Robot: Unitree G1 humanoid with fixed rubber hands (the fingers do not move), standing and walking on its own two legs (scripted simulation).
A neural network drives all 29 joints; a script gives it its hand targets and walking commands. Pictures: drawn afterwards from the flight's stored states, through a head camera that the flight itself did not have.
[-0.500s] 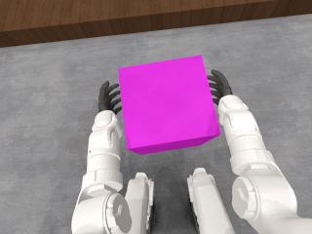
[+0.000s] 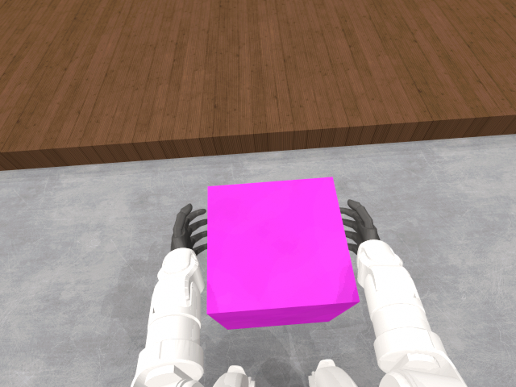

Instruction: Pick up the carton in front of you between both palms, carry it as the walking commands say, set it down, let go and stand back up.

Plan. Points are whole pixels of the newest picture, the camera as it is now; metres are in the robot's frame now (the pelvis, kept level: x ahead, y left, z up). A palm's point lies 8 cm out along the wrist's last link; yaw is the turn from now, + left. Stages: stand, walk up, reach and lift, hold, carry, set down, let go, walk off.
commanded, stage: reach and lift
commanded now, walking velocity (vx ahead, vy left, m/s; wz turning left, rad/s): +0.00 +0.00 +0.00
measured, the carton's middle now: (274, 261) +0.36 +0.00 -0.10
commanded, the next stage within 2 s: hold in 1.38 s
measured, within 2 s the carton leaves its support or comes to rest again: neither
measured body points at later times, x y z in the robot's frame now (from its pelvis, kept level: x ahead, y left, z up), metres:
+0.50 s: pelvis +0.02 +0.01 +0.07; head -0.01 +0.00 +0.52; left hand +0.33 +0.15 +0.09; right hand +0.32 -0.15 +0.08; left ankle +0.03 +0.13 -0.67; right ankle +0.05 -0.12 -0.67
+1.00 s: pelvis +0.02 +0.00 +0.07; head -0.01 -0.01 +0.52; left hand +0.34 +0.15 +0.10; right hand +0.33 -0.15 +0.09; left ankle +0.03 +0.13 -0.67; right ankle +0.05 -0.12 -0.67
